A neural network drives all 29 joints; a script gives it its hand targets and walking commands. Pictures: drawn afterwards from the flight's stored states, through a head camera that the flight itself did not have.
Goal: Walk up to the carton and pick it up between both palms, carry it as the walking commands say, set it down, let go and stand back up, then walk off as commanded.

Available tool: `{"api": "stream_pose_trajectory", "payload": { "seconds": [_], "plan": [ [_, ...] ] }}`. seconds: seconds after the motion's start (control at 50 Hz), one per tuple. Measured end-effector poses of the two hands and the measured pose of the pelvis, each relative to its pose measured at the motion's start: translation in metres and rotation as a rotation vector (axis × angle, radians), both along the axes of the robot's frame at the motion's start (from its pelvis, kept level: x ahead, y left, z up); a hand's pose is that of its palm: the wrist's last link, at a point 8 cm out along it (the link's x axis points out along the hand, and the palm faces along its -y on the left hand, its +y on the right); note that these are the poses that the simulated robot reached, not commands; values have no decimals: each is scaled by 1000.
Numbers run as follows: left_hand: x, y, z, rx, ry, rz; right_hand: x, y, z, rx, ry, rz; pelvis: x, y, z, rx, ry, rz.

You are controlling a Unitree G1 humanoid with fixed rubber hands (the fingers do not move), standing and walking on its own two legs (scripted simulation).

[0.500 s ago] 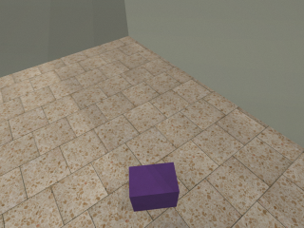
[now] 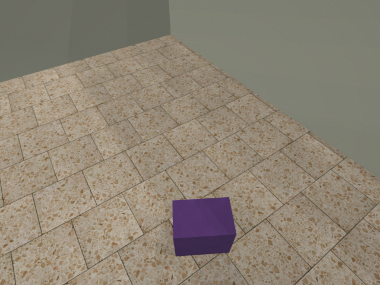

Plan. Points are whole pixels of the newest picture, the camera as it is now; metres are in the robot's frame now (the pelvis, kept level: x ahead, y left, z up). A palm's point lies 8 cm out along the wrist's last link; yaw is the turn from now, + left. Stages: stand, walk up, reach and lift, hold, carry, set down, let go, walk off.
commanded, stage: walk off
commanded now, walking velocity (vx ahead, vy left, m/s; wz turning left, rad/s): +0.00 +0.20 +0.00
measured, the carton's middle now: (201, 227) +0.50 -0.03 -0.64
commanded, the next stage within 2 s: stand in 1.64 s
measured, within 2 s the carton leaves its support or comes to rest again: neither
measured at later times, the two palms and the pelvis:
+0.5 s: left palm out of the picture -0.02 +0.34 -0.12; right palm out of the picture +0.02 -0.15 -0.14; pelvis -0.01 +0.09 +0.01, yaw +1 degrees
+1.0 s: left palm out of the picture +0.03 +0.45 -0.12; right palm out of the picture +0.02 -0.03 -0.15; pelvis +0.00 +0.20 +0.00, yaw +1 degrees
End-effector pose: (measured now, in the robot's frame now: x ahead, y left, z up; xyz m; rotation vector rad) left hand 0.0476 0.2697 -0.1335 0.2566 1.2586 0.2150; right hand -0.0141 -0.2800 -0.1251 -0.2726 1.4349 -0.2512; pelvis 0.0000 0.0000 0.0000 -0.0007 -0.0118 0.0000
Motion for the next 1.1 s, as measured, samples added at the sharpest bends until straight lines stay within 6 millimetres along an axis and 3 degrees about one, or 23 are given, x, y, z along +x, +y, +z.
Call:
{"api": "stream_pose_trajectory", "payload": {
  "seconds": [0.12, 0.28, 0.32, 0.42, 0.52, 0.66, 0.72, 0.82, 0.9, 0.98, 1.1],
  "plan": [
    [1, 25, 8, 8, 44, 5, -23, 49, 6, 48, 45, -22, 0, 24, 11, -15, 21, -7],
    [0, 32, 9, 18, 31, 8, -6, 91, -18, 121, 10, -4, -3, 45, 4, 12, 17, -15],
    [-9, 33, 8, 24, 30, 17, 1, 98, -27, 135, -7, -2, -2, 50, 0, 5, 8, -13],
    [-51, 44, 16, 23, 117, 66, 22, 117, -22, 162, -58, 15, -3, 69, 8, 17, 1, 4],
    [-67, 75, 16, 17, 159, 85, 31, 135, -15, 167, -75, 23, -5, 94, 10, 30, 8, 15],
    [-56, 144, -9, 3, 130, 109, 43, 170, -12, 78, -86, 46, -5, 148, -5, 11, 16, 18],
    [-43, 164, -3, 14, 134, 91, 37, 189, -1, 70, -104, 33, -4, 161, 2, 3, 27, 9],
    [-4, 178, 11, 16, 38, 46, 23, 213, 1, 83, -88, 12, -3, 176, 10, -2, 37, 5],
    [8, 175, 12, 15, -26, 30, 20, 227, -16, 114, -85, -3, -1, 185, 3, 25, 27, -3],
    [-12, 176, 11, 14, -3, 50, 27, 243, -30, 156, -79, 8, -1, 198, -2, 17, 6, 14],
    [-49, 199, 20, -6, 83, 113, 55, 263, -14, 171, -130, 40, 2, 224, 11, 35, 10, 19]
  ]
}}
